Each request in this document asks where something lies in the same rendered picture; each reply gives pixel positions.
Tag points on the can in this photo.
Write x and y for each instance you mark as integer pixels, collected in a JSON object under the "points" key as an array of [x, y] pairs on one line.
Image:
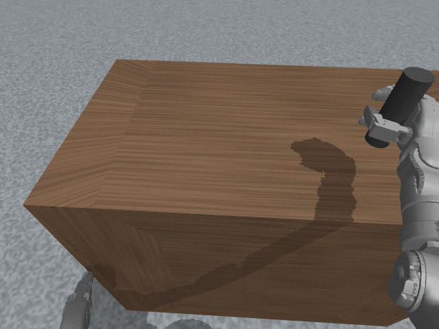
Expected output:
{"points": [[405, 96]]}

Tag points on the right robot hand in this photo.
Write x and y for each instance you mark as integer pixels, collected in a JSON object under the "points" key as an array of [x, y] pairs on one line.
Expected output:
{"points": [[423, 121]]}

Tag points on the left robot hand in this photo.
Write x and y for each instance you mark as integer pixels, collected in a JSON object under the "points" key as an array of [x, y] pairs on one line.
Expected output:
{"points": [[77, 314]]}

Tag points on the right robot arm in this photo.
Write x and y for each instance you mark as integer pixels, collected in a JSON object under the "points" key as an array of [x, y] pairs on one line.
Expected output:
{"points": [[414, 282]]}

